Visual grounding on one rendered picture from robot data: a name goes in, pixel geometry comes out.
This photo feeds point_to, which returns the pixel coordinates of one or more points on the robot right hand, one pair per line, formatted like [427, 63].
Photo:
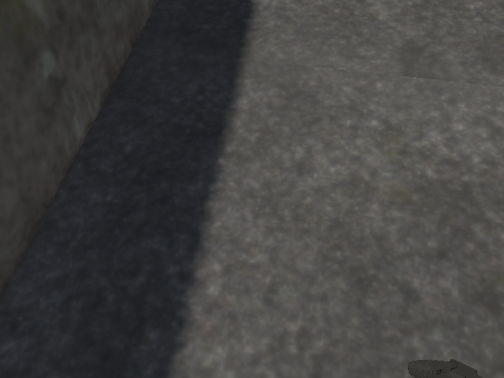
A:
[441, 369]

